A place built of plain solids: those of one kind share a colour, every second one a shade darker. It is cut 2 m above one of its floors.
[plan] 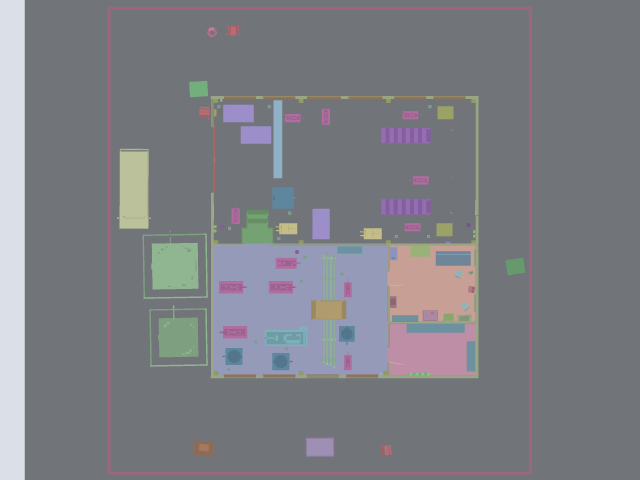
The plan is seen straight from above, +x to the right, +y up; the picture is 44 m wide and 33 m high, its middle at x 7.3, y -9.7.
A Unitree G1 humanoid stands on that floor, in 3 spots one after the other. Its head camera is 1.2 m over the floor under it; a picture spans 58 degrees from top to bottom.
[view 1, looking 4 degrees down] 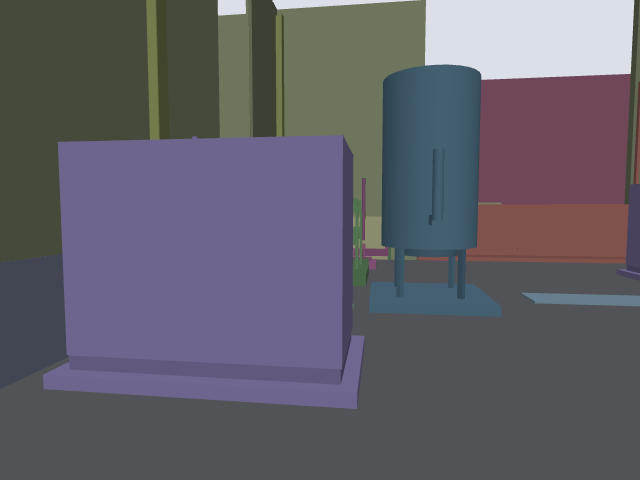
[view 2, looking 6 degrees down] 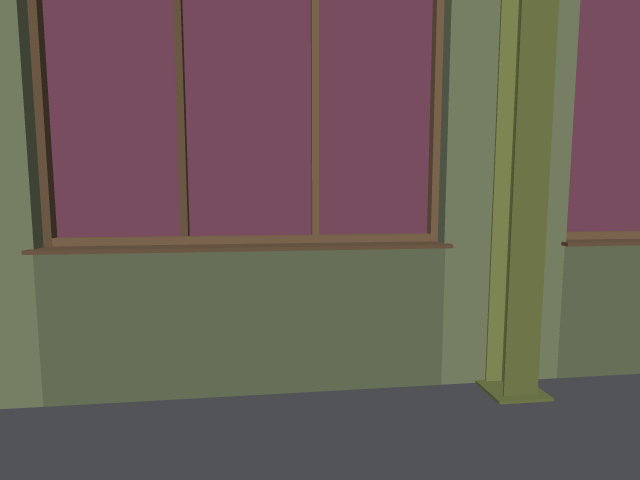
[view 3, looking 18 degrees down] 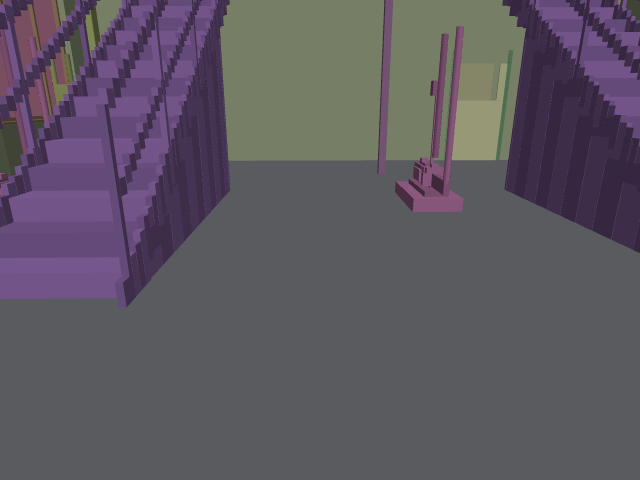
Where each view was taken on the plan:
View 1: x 10.52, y -7.42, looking -172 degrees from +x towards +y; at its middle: screw_compressor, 2.67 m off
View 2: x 10.52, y -2.52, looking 83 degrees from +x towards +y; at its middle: window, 2.66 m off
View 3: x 9.00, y -4.20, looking -1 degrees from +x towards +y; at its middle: ground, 3.88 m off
